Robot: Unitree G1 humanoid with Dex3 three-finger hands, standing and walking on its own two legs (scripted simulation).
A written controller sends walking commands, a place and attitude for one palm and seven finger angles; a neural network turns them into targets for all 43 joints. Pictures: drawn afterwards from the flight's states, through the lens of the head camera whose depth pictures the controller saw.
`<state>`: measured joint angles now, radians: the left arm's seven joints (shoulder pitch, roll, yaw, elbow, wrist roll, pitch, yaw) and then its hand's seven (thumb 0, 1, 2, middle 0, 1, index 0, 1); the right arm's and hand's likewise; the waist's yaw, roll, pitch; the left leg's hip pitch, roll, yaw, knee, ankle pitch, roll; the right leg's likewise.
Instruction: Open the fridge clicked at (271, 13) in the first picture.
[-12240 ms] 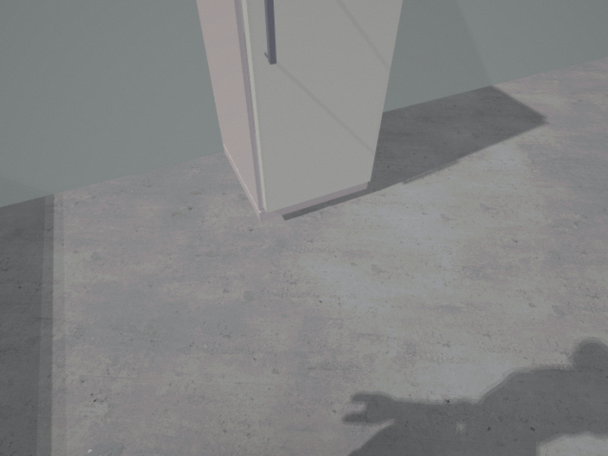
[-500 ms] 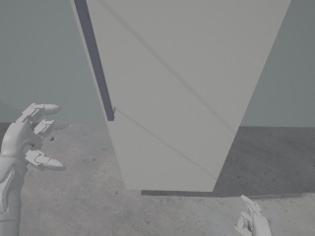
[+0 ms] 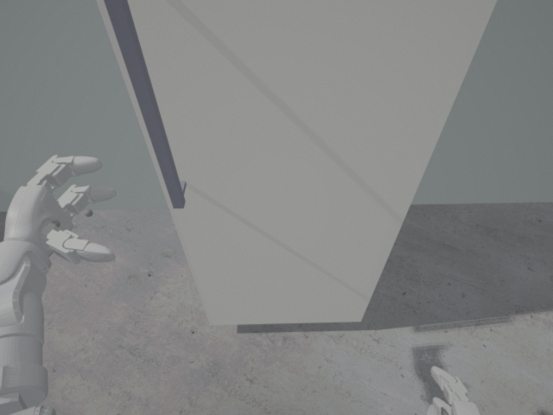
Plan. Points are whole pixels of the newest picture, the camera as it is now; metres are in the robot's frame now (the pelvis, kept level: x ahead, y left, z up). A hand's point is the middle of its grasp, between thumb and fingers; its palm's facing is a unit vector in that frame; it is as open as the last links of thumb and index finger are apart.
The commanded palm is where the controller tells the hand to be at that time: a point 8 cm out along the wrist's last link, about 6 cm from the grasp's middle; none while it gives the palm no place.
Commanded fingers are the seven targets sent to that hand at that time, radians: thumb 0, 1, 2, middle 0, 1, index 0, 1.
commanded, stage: move the hooked fingers beside the handle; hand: left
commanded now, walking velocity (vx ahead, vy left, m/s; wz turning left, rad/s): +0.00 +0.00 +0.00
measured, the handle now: (154, 106) +0.50 +0.23 +0.21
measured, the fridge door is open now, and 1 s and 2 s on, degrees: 0 0 0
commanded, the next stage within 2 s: feel for the door with the fingertips in 1.82 s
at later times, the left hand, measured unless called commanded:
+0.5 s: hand (100, 188) +0.38 +0.29 +0.14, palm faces +0.10 -1.00 +0.02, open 14.0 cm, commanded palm +0.36 +0.33 +0.14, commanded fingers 0.00 -0.50 0.30 -0.30 -1.20 -0.30 -1.20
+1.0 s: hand (118, 163) +0.44 +0.28 +0.14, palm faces +0.10 -1.00 +0.02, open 14.0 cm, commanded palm +0.41 +0.33 +0.14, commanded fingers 0.00 -0.50 0.30 -0.30 -1.20 -0.30 -1.20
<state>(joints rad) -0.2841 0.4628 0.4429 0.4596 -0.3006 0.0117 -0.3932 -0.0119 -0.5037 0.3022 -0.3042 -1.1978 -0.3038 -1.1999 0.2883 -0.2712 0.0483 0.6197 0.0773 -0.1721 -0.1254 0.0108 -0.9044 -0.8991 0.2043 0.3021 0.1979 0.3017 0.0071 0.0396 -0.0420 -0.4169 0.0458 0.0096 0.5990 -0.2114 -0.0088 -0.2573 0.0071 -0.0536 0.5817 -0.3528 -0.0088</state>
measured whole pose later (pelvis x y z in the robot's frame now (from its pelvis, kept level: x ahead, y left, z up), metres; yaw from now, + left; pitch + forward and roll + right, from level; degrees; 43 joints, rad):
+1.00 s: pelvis +0.01 +0.01 -0.01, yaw -1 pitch +8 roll -2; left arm -0.70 0.60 0.47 0.98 -0.20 -0.16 -0.39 -0.01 -0.50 0.30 -0.30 -1.20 -0.30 -1.20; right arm 0.38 -0.28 0.03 0.65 0.06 -0.03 -0.10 0.01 -0.90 -0.90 0.21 0.30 0.20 0.30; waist -0.07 0.02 -0.07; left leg -0.59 0.06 0.02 0.70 -0.26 0.00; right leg -0.42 0.02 -0.04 0.66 -0.38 0.00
